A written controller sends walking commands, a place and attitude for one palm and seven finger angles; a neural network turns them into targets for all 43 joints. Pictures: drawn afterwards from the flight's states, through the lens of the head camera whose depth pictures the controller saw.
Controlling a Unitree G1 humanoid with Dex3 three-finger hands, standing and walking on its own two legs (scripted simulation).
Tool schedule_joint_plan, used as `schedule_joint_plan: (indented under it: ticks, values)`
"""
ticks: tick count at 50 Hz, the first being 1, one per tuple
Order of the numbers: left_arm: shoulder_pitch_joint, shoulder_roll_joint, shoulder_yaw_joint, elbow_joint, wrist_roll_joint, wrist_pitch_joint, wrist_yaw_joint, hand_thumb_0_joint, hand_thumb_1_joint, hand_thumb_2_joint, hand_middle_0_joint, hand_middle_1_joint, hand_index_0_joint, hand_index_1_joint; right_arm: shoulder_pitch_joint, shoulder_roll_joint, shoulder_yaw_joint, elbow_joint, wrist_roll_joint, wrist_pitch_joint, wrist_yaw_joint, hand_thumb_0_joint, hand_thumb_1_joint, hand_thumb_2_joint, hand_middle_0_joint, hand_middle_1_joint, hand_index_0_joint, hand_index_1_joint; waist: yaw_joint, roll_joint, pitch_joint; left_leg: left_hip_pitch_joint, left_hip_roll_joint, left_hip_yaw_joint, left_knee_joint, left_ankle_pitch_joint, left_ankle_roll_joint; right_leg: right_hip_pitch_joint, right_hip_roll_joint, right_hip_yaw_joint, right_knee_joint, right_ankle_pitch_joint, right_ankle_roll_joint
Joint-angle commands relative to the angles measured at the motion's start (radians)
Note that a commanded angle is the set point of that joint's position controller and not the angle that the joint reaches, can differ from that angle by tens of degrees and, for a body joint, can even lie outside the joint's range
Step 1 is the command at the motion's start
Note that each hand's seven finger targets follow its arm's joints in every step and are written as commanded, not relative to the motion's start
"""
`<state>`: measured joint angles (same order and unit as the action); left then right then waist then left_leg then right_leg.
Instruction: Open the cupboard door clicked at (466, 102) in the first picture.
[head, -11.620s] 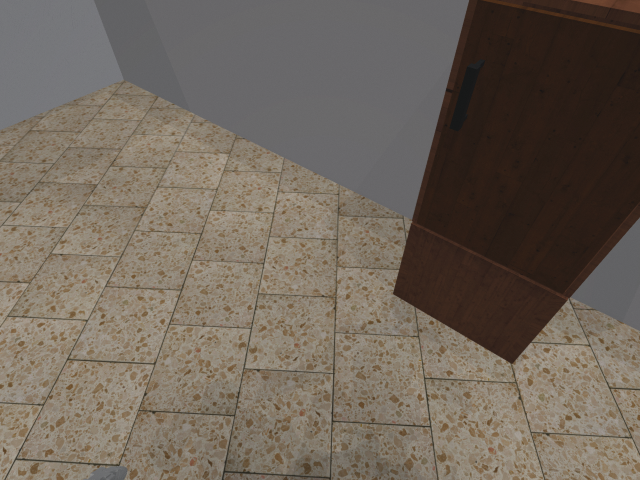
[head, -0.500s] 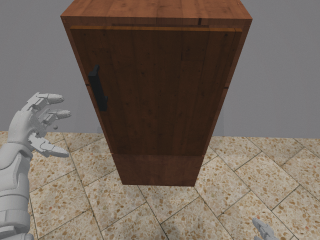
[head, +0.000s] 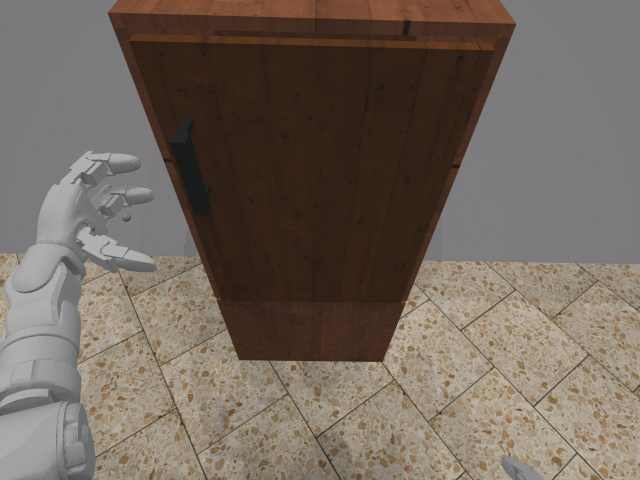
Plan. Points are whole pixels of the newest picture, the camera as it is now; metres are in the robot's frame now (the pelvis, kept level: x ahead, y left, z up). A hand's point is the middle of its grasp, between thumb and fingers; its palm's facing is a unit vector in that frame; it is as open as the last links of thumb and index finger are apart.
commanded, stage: move the hooked fingers beside the handle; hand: left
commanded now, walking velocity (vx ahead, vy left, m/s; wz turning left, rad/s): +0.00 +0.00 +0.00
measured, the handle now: (195, 168) +0.51 +0.19 +0.10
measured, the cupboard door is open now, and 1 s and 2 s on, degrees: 0 0 0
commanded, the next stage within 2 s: slide the fingers in behind the handle in 1.42 s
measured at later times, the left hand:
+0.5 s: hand (151, 181) +0.47 +0.24 +0.11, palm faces +0.01 -1.00 -0.01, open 14.0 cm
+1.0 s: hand (152, 180) +0.48 +0.24 +0.10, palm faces +0.02 -1.00 +0.00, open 13.9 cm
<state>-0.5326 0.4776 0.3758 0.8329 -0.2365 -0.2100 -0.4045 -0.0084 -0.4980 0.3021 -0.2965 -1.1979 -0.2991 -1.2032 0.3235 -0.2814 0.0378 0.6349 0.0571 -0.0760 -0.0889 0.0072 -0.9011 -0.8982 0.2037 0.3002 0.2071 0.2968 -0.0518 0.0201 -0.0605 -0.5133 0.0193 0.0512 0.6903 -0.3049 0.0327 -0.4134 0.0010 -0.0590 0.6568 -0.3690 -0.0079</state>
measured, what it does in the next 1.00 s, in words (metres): stands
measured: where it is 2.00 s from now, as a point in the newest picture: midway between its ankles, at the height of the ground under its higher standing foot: outside the picture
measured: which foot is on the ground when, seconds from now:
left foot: down 0.00-1.00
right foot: down 0.00-1.00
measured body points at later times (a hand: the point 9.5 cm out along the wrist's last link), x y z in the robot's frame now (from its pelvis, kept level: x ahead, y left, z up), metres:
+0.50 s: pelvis +0.00 +0.00 -0.01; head +0.08 +0.01 +0.43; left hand +0.46 +0.29 +0.11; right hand +0.02 -0.28 -0.12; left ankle +0.02 +0.10 -0.72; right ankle -0.03 -0.12 -0.72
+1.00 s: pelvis +0.00 +0.00 -0.01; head +0.09 +0.02 +0.43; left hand +0.47 +0.29 +0.11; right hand +0.02 -0.27 -0.12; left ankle +0.02 +0.10 -0.72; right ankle -0.03 -0.12 -0.72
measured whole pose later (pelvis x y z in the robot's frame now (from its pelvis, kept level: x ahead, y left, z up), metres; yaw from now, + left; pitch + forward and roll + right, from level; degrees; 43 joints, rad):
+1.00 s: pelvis +0.00 +0.00 -0.01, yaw -2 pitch +14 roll -3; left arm -0.81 0.60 0.44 1.14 -0.15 -0.30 -0.39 -0.01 -0.50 0.30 -0.31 -1.20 -0.31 -1.21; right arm 0.39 -0.28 0.04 0.62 0.04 0.05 -0.06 0.00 -0.90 -0.90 0.20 0.30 0.21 0.30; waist -0.13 0.01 -0.08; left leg -0.71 0.05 0.05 0.81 -0.36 0.03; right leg -0.60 0.03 -0.05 0.75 -0.40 -0.01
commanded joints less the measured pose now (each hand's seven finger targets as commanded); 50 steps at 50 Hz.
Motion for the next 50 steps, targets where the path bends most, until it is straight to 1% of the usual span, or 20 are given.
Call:
schedule_joint_plan:
  ticks: [1, 4, 7, 10, 13, 14, 16, 18, 20, 23, 28, 29, 31, 36, 39, 41, 44, 46, 47, 50]
  values:
    - [-0.462, 0.289, 0.053, -0.146, -0.004, -0.075, 0.009, 0.000, -0.500, 0.300, -0.300, -1.200, -0.300, -1.200, 0.039, -0.164, -0.066, -0.094, 0.001, -0.015, -0.009, 0.000, -0.900, -0.900, 0.200, 0.300, 0.200, 0.300, -0.021, 0.047, -0.278, 0.271, -0.005, -0.082, -0.059, 0.237, 0.007, -0.063, 0.027, 0.029, -0.076, 0.272, -0.013]
    - [-0.564, 0.278, 0.022, -0.132, 0.003, -0.106, 0.015, 0.000, -0.500, 0.300, -0.300, -1.200, -0.300, -1.200, 0.058, -0.165, -0.066, -0.080, -0.002, -0.006, -0.010, 0.000, -0.900, -0.900, 0.200, 0.300, 0.200, 0.300, -0.042, 0.052, -0.292, 0.285, 0.000, -0.092, -0.047, 0.231, 0.006, -0.092, 0.028, 0.027, -0.070, 0.244, -0.015]
    - [-0.582, 0.287, 0.032, -0.088, 0.012, -0.125, 0.018, 0.000, -0.500, 0.300, -0.300, -1.200, -0.300, -1.200, 0.073, -0.168, -0.067, -0.067, -0.008, 0.000, -0.006, 0.000, -0.900, -0.900, 0.200, 0.300, 0.200, 0.300, -0.038, 0.109, -0.337, 0.315, 0.001, -0.100, -0.037, 0.253, -0.001, -0.114, 0.030, 0.027, -0.056, 0.251, -0.017]
    - [-0.555, 0.306, 0.055, -0.051, 0.015, -0.125, 0.019, 0.000, -0.500, 0.300, -0.300, -1.200, -0.300, -1.200, 0.089, -0.171, -0.070, -0.069, -0.010, 0.013, 0.000, 0.000, -0.900, -0.900, 0.200, 0.300, 0.200, 0.300, -0.028, 0.075, -0.375, 0.307, 0.003, -0.096, -0.025, 0.306, 0.000, -0.091, 0.034, 0.026, -0.043, 0.298, -0.014]
    - [-0.582, 0.328, 0.057, 0.012, 0.027, -0.112, 0.020, 0.000, -0.500, 0.300, -0.300, -1.200, -0.300, -1.200, 0.099, -0.174, -0.067, -0.068, -0.009, 0.030, 0.002, 0.000, -0.900, -0.900, 0.200, 0.300, 0.200, 0.300, -0.039, 0.066, -0.321, 0.241, 0.001, -0.083, -0.022, 0.267, 0.005, -0.105, 0.033, 0.030, -0.043, 0.287, -0.009]
    - [-0.610, 0.334, 0.059, 0.039, 0.028, -0.112, 0.022, 0.000, -0.500, 0.300, -0.300, -1.200, -0.300, -1.200, 0.110, -0.176, -0.067, -0.064, -0.010, 0.037, 0.001, 0.000, -0.900, -0.900, 0.200, 0.300, 0.200, 0.300, -0.049, 0.011, -0.296, 0.213, 0.003, -0.088, -0.018, 0.263, 0.010, -0.104, 0.036, 0.026, -0.043, 0.286, -0.010]
    - [-0.641, 0.401, 0.099, 0.063, 0.039, -0.116, 0.025, 0.000, -0.500, 0.300, -0.300, -1.200, -0.300, -1.200, 0.120, -0.185, -0.069, -0.063, -0.011, 0.044, 0.000, 0.000, -0.900, -0.900, 0.200, 0.300, 0.200, 0.300, -0.050, 0.029, -0.311, 0.187, 0.003, -0.080, -0.013, 0.231, 0.011, -0.109, 0.036, 0.036, -0.039, 0.271, -0.005]
    - [-0.669, 0.373, 0.071, 0.038, 0.050, -0.137, 0.025, 0.000, -0.500, 0.300, -0.300, -1.200, -0.300, -1.200, 0.129, -0.178, -0.070, -0.069, -0.015, 0.046, 0.005, 0.000, -0.900, -0.900, 0.200, 0.300, 0.200, 0.300, -0.054, 0.089, -0.361, 0.227, 0.001, -0.083, -0.003, 0.253, 0.007, -0.121, 0.037, 0.038, -0.029, 0.274, -0.007]
    - [-0.698, 0.409, 0.098, 0.052, 0.051, -0.151, 0.026, 0.000, -0.500, 0.300, -0.300, -1.200, -0.300, -1.200, 0.145, -0.184, -0.072, -0.060, -0.017, 0.054, 0.005, 0.000, -0.900, -0.900, 0.200, 0.300, 0.200, 0.300, -0.062, 0.090, -0.393, 0.241, 0.007, -0.085, 0.014, 0.283, 0.008, -0.130, 0.042, 0.040, -0.021, 0.293, -0.006]
    - [-0.734, 0.419, 0.088, 0.109, 0.058, -0.146, 0.013, 0.000, -0.500, 0.300, -0.300, -1.200, -0.300, -1.200, 0.160, -0.189, -0.071, -0.047, -0.016, 0.062, 0.004, 0.000, -0.900, -0.900, 0.200, 0.300, 0.200, 0.300, -0.083, 0.074, -0.361, 0.202, 0.008, -0.084, 0.022, 0.252, 0.012, -0.153, 0.043, 0.042, -0.022, 0.276, -0.003]
    - [-0.711, 0.462, 0.122, 0.148, 0.066, -0.135, 0.001, 0.000, -0.500, 0.300, -0.300, -1.200, -0.300, -1.200, 0.190, -0.190, -0.072, -0.050, -0.021, 0.081, 0.010, 0.000, -0.900, -0.900, 0.200, 0.300, 0.200, 0.300, -0.068, 0.083, -0.406, 0.189, 0.007, -0.077, 0.044, 0.308, 0.012, -0.132, 0.047, 0.043, -0.006, 0.333, -0.002]
    - [-0.726, 0.459, 0.112, 0.159, 0.060, -0.134, -0.001, 0.000, -0.500, 0.300, -0.300, -1.200, -0.300, -1.200, 0.195, -0.192, -0.070, -0.051, -0.020, 0.088, 0.008, 0.000, -0.900, -0.900, 0.200, 0.300, 0.200, 0.300, -0.082, 0.048, -0.387, 0.164, 0.005, -0.075, 0.049, 0.310, 0.018, -0.124, 0.050, 0.044, -0.005, 0.345, -0.002]
    - [-0.776, 0.457, 0.095, 0.158, 0.068, -0.129, -0.007, 0.000, -0.500, 0.300, -0.300, -1.200, -0.300, -1.200, 0.200, -0.193, -0.073, -0.048, -0.018, 0.093, 0.008, 0.000, -0.900, -0.900, 0.200, 0.300, 0.200, 0.300, -0.099, 0.064, -0.370, 0.157, 0.007, -0.074, 0.051, 0.281, 0.020, -0.157, 0.049, 0.048, -0.011, 0.323, 0.005]
    - [-0.696, 0.432, 0.106, 0.119, 0.056, -0.135, -0.010, 0.000, -0.500, 0.300, -0.300, -1.200, -0.300, -1.200, 0.208, -0.187, -0.080, -0.063, -0.023, 0.104, 0.018, 0.000, -0.900, -0.900, 0.200, 0.300, 0.200, 0.300, -0.067, 0.121, -0.442, 0.226, 0.010, -0.079, 0.059, 0.350, 0.010, -0.161, 0.053, 0.036, 0.005, 0.342, -0.004]
    - [-0.711, 0.377, 0.073, 0.082, 0.041, -0.138, -0.005, 0.000, -0.500, 0.300, -0.300, -1.200, -0.300, -1.200, 0.204, -0.182, -0.079, -0.065, -0.025, 0.109, 0.023, 0.000, -0.900, -0.900, 0.200, 0.300, 0.200, 0.300, -0.077, 0.116, -0.423, 0.241, 0.012, -0.084, 0.063, 0.368, 0.011, -0.181, 0.058, 0.026, 0.008, 0.338, -0.008]
    - [-0.686, 0.434, 0.115, 0.118, 0.046, -0.130, 0.002, 0.000, -0.500, 0.300, -0.300, -1.200, -0.300, -1.200, 0.199, -0.190, -0.077, -0.068, -0.021, 0.115, 0.020, 0.000, -0.900, -0.900, 0.200, 0.300, 0.200, 0.300, -0.071, 0.069, -0.390, 0.183, 0.011, -0.078, 0.054, 0.312, 0.013, -0.162, 0.057, 0.033, 0.001, 0.321, -0.003]
    - [-0.747, 0.418, 0.095, 0.047, 0.055, -0.149, 0.018, 0.000, -0.500, 0.300, -0.300, -1.200, -0.300, -1.200, 0.189, -0.182, -0.076, -0.076, -0.023, 0.111, 0.019, 0.000, -0.900, -0.900, 0.200, 0.300, 0.200, 0.300, -0.077, 0.116, -0.407, 0.208, 0.008, -0.078, 0.058, 0.314, 0.015, -0.168, 0.056, 0.035, 0.007, 0.316, -0.006]
    - [-0.701, 0.472, 0.145, 0.059, 0.064, -0.161, 0.028, 0.000, -0.500, 0.300, -0.300, -1.200, -0.300, -1.200, 0.191, -0.186, -0.079, -0.075, -0.021, 0.112, 0.019, 0.000, -0.900, -0.900, 0.200, 0.300, 0.200, 0.300, -0.060, 0.108, -0.443, 0.224, 0.013, -0.085, 0.058, 0.319, 0.008, -0.159, 0.058, 0.035, 0.011, 0.310, -0.006]
    - [-0.717, 0.428, 0.104, 0.069, 0.062, -0.159, 0.025, 0.000, -0.500, 0.300, -0.300, -1.200, -0.300, -1.200, 0.178, -0.181, -0.073, -0.078, -0.019, 0.110, 0.020, 0.000, -0.900, -0.900, 0.200, 0.300, 0.200, 0.300, -0.074, 0.113, -0.411, 0.210, 0.012, -0.082, 0.053, 0.291, 0.009, -0.171, 0.057, 0.035, 0.005, 0.293, -0.004]
    - [-0.719, 0.468, 0.129, 0.117, 0.067, -0.152, 0.021, 0.000, -0.500, 0.300, -0.300, -1.200, -0.300, -1.200, 0.181, -0.188, -0.071, -0.073, -0.017, 0.111, 0.014, 0.000, -0.900, -0.900, 0.200, 0.300, 0.200, 0.300, -0.072, 0.094, -0.388, 0.180, 0.012, -0.082, 0.056, 0.270, 0.011, -0.171, 0.057, 0.038, 0.006, 0.286, -0.005]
